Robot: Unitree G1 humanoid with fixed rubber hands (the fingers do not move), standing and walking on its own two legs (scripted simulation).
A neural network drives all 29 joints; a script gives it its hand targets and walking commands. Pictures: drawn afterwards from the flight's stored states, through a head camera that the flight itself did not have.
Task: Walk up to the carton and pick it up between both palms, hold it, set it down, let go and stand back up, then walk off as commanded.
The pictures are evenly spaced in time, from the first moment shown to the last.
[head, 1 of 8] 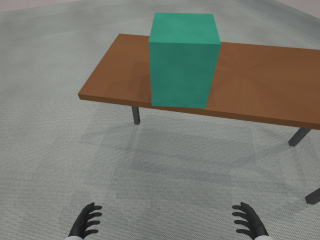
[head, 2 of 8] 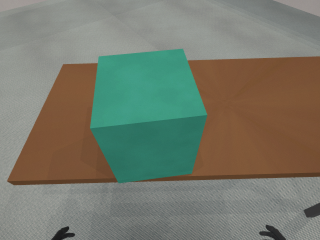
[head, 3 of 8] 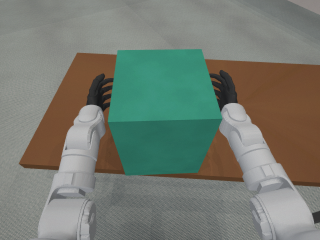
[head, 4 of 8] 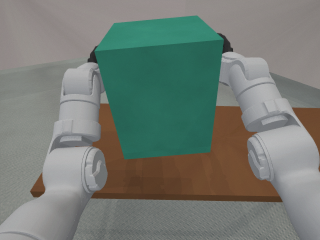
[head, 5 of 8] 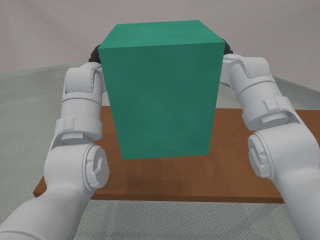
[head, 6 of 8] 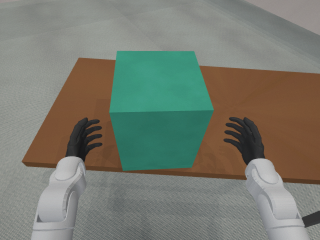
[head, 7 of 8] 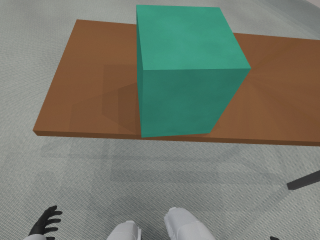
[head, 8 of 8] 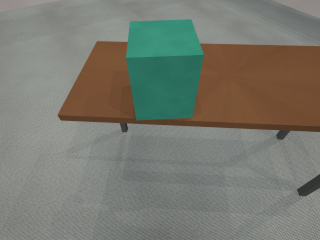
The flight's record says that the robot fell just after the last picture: no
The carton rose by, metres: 0.21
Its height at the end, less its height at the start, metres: +0.00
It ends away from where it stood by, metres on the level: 0.02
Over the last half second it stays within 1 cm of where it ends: yes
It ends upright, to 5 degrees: yes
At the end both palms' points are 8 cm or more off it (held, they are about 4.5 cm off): yes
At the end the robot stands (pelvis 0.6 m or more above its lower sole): yes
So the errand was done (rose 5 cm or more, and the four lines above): yes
